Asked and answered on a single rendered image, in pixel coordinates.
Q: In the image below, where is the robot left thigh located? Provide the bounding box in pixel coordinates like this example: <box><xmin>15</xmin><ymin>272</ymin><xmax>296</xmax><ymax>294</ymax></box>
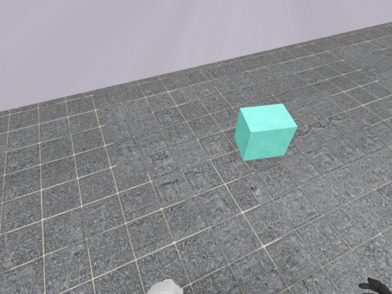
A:
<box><xmin>146</xmin><ymin>281</ymin><xmax>183</xmax><ymax>294</ymax></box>

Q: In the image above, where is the robot right hand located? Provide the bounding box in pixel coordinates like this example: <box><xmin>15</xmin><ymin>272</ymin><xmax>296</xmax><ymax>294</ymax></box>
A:
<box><xmin>358</xmin><ymin>277</ymin><xmax>392</xmax><ymax>294</ymax></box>

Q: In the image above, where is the carton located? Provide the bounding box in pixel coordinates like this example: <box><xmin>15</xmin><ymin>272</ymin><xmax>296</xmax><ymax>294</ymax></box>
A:
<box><xmin>234</xmin><ymin>104</ymin><xmax>298</xmax><ymax>161</ymax></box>

